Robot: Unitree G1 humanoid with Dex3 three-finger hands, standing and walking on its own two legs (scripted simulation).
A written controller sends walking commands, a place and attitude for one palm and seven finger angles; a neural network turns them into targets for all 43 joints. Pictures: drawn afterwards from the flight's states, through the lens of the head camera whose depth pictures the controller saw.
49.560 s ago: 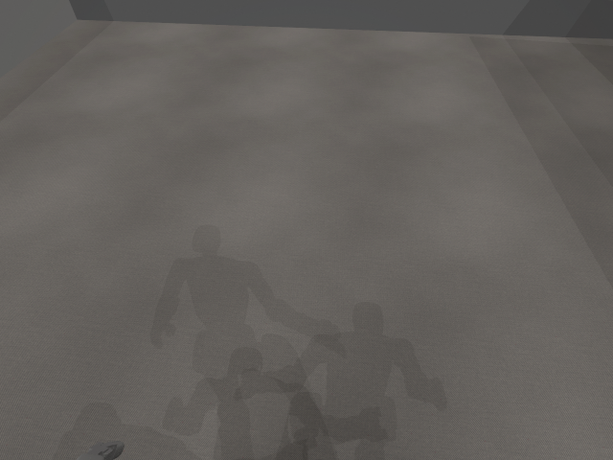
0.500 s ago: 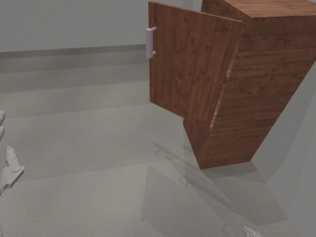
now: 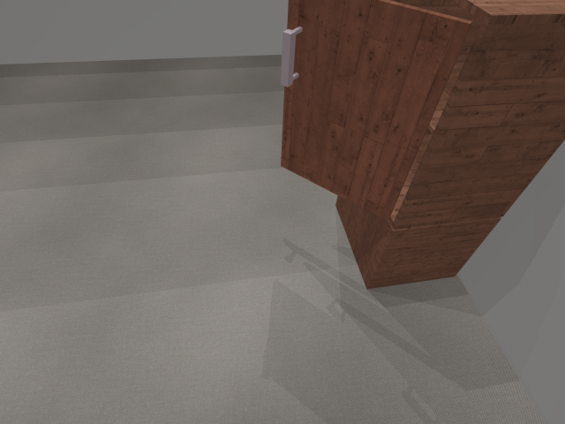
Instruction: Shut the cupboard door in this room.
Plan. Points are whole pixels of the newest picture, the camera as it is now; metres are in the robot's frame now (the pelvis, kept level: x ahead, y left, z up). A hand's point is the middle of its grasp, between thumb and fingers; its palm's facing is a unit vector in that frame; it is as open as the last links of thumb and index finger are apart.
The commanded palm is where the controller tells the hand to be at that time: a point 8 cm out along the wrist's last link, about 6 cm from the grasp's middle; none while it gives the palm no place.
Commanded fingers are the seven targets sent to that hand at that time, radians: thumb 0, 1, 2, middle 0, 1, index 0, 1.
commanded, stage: let the arm hang, fingers relaxed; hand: left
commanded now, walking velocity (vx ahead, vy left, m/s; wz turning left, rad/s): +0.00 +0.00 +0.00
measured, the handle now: (292, 56) +0.97 +0.04 +0.07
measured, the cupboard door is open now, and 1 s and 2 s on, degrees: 44 44 44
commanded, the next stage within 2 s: look to check the result in 0.58 s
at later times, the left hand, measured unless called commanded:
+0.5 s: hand out of the picture -0.01 +0.15 -0.18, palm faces +0.00 -0.99 -0.17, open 7.3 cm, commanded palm none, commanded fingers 0.00 0.90 0.90 -0.20 -0.30 -0.20 -0.30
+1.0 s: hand out of the picture -0.03 +0.15 -0.18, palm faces +0.00 -0.98 -0.19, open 7.3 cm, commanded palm none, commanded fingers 0.00 0.90 0.90 -0.20 -0.30 -0.20 -0.30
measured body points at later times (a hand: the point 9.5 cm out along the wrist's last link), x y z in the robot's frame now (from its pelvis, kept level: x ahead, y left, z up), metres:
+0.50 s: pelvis -0.01 -0.01 +0.00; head -0.01 -0.01 +0.45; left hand -0.01 +0.21 -0.16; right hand -0.03 -0.22 -0.16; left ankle +0.04 +0.09 -0.74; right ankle -0.01 -0.15 -0.74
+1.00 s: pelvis +0.00 -0.02 +0.00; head +0.01 -0.02 +0.45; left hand -0.03 +0.20 -0.16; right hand -0.03 -0.24 -0.16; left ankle +0.04 +0.09 -0.74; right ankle -0.01 -0.15 -0.74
